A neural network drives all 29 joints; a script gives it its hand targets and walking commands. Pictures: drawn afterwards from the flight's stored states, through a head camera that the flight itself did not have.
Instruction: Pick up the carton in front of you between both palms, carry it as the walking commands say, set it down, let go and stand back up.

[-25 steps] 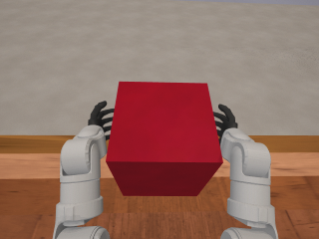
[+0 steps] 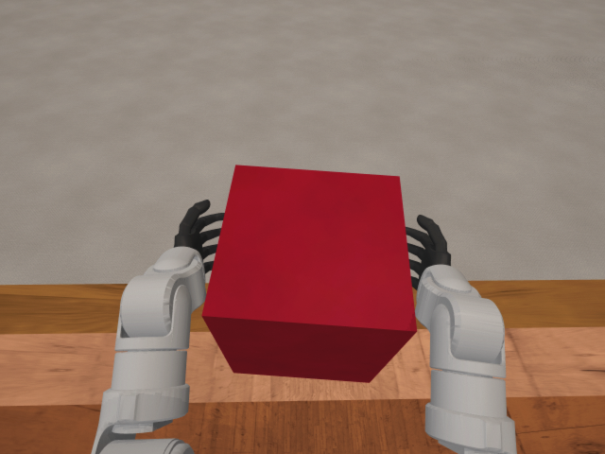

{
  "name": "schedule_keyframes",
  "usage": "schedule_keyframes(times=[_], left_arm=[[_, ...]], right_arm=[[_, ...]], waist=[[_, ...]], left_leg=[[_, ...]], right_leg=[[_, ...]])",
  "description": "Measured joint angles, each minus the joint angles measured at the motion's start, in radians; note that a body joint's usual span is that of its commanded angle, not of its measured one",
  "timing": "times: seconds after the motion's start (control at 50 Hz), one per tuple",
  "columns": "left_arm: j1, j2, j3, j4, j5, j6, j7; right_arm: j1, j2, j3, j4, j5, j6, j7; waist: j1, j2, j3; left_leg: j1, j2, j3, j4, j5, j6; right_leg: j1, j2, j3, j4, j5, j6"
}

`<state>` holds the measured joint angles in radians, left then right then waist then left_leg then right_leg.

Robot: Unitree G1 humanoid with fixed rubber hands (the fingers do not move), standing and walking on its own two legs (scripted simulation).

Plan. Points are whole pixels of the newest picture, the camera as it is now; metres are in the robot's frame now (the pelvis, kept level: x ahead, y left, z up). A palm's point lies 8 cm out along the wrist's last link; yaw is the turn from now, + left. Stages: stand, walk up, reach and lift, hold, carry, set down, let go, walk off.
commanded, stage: carry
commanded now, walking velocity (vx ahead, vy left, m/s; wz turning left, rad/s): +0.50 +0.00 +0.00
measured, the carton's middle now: (308, 283) +0.35 -0.01 +0.04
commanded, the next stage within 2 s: none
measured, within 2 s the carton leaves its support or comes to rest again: neither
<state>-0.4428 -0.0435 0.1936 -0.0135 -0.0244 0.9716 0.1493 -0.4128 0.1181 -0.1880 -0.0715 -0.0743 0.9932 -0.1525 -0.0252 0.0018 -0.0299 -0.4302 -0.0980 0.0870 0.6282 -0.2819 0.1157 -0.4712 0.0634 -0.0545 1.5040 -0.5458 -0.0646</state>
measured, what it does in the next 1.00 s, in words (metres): goes down: right foot 0.10 m lower, then left foot 0.10 m lower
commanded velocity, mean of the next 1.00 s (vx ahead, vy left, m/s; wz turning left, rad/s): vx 0.50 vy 0.00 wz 0.00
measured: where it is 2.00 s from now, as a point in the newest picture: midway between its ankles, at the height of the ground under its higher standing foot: (311, 230)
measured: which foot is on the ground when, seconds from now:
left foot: down 0.00-0.34, up 0.36-0.72, down 0.74-1.00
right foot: up 0.00-0.30, down 0.32-0.74, up 0.76-1.00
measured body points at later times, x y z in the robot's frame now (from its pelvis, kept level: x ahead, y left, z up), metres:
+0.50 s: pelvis +0.37 -0.06 -0.11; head +0.40 -0.05 +0.34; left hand +0.70 +0.13 -0.04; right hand +0.73 -0.17 -0.04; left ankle +0.35 +0.08 -0.74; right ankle +0.36 -0.10 -0.82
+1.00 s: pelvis +0.75 -0.03 -0.22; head +0.78 -0.03 +0.23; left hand +1.10 +0.09 -0.16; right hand +1.08 -0.21 -0.15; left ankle +0.68 +0.02 -0.92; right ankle +0.86 -0.17 -0.90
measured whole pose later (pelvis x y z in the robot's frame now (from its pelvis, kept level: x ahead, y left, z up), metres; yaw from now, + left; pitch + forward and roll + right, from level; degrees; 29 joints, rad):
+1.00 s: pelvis +0.75 -0.03 -0.22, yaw +0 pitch +5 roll +0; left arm -0.38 -0.12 0.26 -0.06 0.05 0.99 0.15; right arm -0.44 0.06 -0.16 0.05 0.04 0.98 -0.17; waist -0.13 -0.01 -0.02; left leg -0.35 -0.11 0.07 0.79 -0.53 0.13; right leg -0.75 -0.04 0.03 0.93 -0.04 -0.04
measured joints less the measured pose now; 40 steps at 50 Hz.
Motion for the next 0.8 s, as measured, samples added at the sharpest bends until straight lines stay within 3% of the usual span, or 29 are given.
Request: schedule_keyframes(times=[0.04, 0.1, 0.16, 0.22, 0.26, 0.3, 0.32, 0.34, 0.38, 0.42, 0.5, 0.54, 0.6, 0.66, 0.7, 0.72, 0.76, 0.8], left_arm=[[0.010, -0.016, 0.008, -0.001, 0.020, 0.017, -0.001], [0.043, -0.058, 0.037, -0.013, 0.061, 0.036, -0.002], [0.066, -0.078, 0.056, -0.039, 0.080, 0.031, -0.004], [0.081, -0.072, 0.057, -0.087, 0.082, 0.022, -0.005], [0.089, -0.065, 0.050, -0.115, 0.081, 0.018, -0.005], [0.081, -0.057, 0.035, -0.113, 0.081, 0.018, -0.004], [0.069, -0.059, 0.024, -0.101, 0.084, 0.020, -0.003], [0.049, -0.059, 0.015, -0.083, 0.089, 0.020, -0.001], [0.019, -0.045, -0.004, -0.041, 0.075, 0.024, 0.008], [0.018, -0.031, -0.013, -0.011, 0.048, 0.035, 0.017], [0.022, -0.016, -0.012, 0.032, 0.005, 0.028, 0.020], [0.009, -0.016, -0.013, 0.047, -0.008, 0.011, 0.020], [-0.008, -0.018, -0.023, 0.049, -0.022, -0.016, 0.020], [-0.019, -0.023, -0.032, 0.040, -0.027, -0.033, 0.020], [-0.021, -0.018, -0.032, 0.031, -0.026, -0.031, 0.017], [-0.017, -0.011, -0.028, 0.022, -0.027, -0.024, 0.016], [-0.023, 0.012, -0.020, 0.018, -0.031, -0.012, 0.014], [-0.010, 0.010, -0.010, 0.020, -0.017, 0.004, 0.013]], right_arm=[[-0.002, -0.030, 0.019, 0.025, 0.037, 0.015, -0.006], [0.000, -0.047, 0.025, 0.069, 0.073, 0.024, -0.013], [-0.014, -0.051, 0.031, 0.098, 0.093, 0.009, -0.014], [-0.034, -0.052, 0.045, 0.101, 0.108, -0.015, -0.016], [-0.043, -0.052, 0.050, 0.092, 0.113, -0.022, -0.016], [-0.045, -0.055, 0.046, 0.080, 0.114, -0.018, -0.016], [-0.041, -0.064, 0.040, 0.070, 0.115, -0.010, -0.016], [-0.045, -0.073, 0.030, 0.066, 0.118, -0.004, -0.014], [-0.044, -0.079, 0.014, 0.068, 0.117, 0.005, -0.013], [-0.026, -0.058, -0.004, 0.063, 0.099, 0.022, -0.013], [0.015, 0.002, -0.043, 0.038, 0.045, 0.026, -0.009], [0.033, 0.012, -0.050, 0.014, 0.032, 0.014, -0.007], [0.055, 0.012, -0.050, -0.032, 0.026, -0.006, -0.004], [0.072, 0.004, -0.045, -0.074, 0.026, -0.016, -0.002], [0.067, 0.000, -0.034, -0.078, 0.020, -0.015, -0.001], [0.055, 0.000, -0.025, -0.069, 0.016, -0.011, -0.001], [0.020, -0.001, -0.008, -0.034, 0.006, -0.007, -0.003], [-0.004, -0.024, 0.011, 0.013, 0.028, 0.006, -0.014]], waist=[[-0.044, 0.001, -0.010], [-0.082, 0.008, -0.009], [-0.101, 0.003, 0.004], [-0.106, -0.024, 0.009], [-0.103, -0.035, 0.000], [-0.074, -0.042, -0.015], [-0.048, -0.035, -0.024], [-0.018, -0.020, -0.028], [0.040, -0.010, -0.031], [0.087, -0.016, -0.027], [0.130, -0.009, -0.001], [0.143, -0.002, 0.016], [0.157, 0.010, 0.029], [0.161, 0.030, 0.017], [0.141, 0.035, 0.000], [0.117, 0.036, -0.010], [0.047, 0.009, -0.027], [-0.003, 0.000, -0.033]], left_leg=[[-0.009, -0.017, 0.004, 0.083, -0.059, 0.010], [0.032, -0.018, 0.000, 0.133, -0.156, 0.017], [0.081, -0.008, -0.015, 0.171, -0.244, 0.006], [0.142, -0.006, -0.028, 0.223, -0.353, -0.011], [0.186, -0.004, -0.038, 0.272, -0.442, -0.023], [0.213, 0.006, -0.035, 0.390, -0.502, -0.042], [0.199, 0.023, -0.032, 0.511, -0.415, -0.054], [0.157, 0.041, -0.045, 0.657, -0.386, -0.067], [0.046, 0.045, -0.090, 0.866, -0.348, -0.083], [-0.068, 0.051, -0.119, 0.915, -0.294, -0.084], [-0.240, 0.102, -0.134, 0.656, -0.172, -0.094], [-0.294, 0.122, -0.127, 0.523, -0.037, -0.087], [-0.304, 0.127, -0.114, 0.247, 0.276, -0.076], [-0.233, 0.110, -0.074, -0.031, 0.508, -0.068], [-0.163, 0.089, -0.027, -0.094, 0.595, -0.050], [-0.106, 0.078, -0.003, -0.116, 0.591, -0.035], [-0.050, 0.042, 0.018, -0.062, 0.354, -0.002], [-0.057, 0.009, 0.014, 0.046, 0.155, 0.023]], right_leg=[[-0.108, -0.020, 0.061, -0.014, 0.023, 0.020], [-0.213, -0.066, 0.098, -0.242, 0.086, 0.049], [-0.266, -0.100, 0.093, -0.476, 0.397, 0.036], [-0.219, -0.105, 0.077, -0.792, 0.687, 0.024], [-0.158, -0.098, 0.037, -0.941, 0.787, 0.017], [-0.075, -0.079, -0.015, -1.002, 0.835, -0.001], [-0.019, -0.063, -0.031, -1.007, 0.732, -0.015], [0.001, -0.037, -0.024, -0.970, 0.547, -0.007], [-0.009, 0.000, -0.027, -0.862, 0.298, -0.035], [-0.010, 0.016, -0.033, -0.797, 0.242, -0.053], [0.043, 0.026, -0.039, -0.753, 0.133, -0.064], [0.077, 0.027, -0.035, -0.743, 0.086, -0.062], [0.131, 0.029, -0.020, -0.707, -0.003, -0.054], [0.197, 0.038, -0.007, -0.642, -0.125, -0.045], [0.231, 0.039, -0.010, -0.539, -0.200, -0.037], [0.235, 0.031, -0.021, -0.441, -0.109, -0.031], [0.169, 0.004, -0.015, -0.153, -0.067, -0.010], [0.060, 0.011, 0.047, 0.036, -0.059, 0.015]])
